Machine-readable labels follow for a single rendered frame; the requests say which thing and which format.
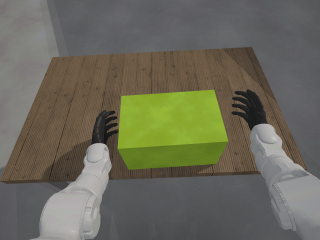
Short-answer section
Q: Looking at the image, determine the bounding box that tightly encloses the carton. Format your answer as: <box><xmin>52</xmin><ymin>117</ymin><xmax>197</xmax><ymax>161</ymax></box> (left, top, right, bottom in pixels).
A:
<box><xmin>117</xmin><ymin>89</ymin><xmax>229</xmax><ymax>170</ymax></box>

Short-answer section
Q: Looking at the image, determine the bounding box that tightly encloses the robot left hand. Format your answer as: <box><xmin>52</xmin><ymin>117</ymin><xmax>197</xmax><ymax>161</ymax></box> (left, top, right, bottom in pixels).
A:
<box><xmin>91</xmin><ymin>110</ymin><xmax>119</xmax><ymax>145</ymax></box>

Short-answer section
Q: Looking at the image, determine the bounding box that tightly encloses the left robot forearm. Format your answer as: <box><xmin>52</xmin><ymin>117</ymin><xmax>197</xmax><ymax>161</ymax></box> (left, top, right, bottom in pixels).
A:
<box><xmin>39</xmin><ymin>143</ymin><xmax>112</xmax><ymax>234</ymax></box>

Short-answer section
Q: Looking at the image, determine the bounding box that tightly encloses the right robot forearm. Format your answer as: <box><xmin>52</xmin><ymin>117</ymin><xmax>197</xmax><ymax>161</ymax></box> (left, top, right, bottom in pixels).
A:
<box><xmin>249</xmin><ymin>123</ymin><xmax>320</xmax><ymax>189</ymax></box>

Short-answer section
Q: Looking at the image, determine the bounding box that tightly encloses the robot left upper arm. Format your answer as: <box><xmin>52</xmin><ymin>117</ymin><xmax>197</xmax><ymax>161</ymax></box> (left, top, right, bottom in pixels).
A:
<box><xmin>29</xmin><ymin>192</ymin><xmax>101</xmax><ymax>240</ymax></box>

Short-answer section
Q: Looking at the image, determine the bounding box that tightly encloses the table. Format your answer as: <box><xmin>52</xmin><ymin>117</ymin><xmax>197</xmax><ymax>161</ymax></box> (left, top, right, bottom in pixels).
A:
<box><xmin>0</xmin><ymin>47</ymin><xmax>307</xmax><ymax>193</ymax></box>

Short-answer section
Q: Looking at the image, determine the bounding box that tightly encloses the robot right upper arm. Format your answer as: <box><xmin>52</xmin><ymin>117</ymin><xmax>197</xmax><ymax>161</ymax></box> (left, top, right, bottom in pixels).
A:
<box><xmin>268</xmin><ymin>175</ymin><xmax>320</xmax><ymax>240</ymax></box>

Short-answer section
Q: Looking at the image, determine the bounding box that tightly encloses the robot right hand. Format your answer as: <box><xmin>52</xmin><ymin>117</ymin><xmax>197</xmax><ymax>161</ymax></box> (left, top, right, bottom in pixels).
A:
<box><xmin>231</xmin><ymin>89</ymin><xmax>268</xmax><ymax>131</ymax></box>

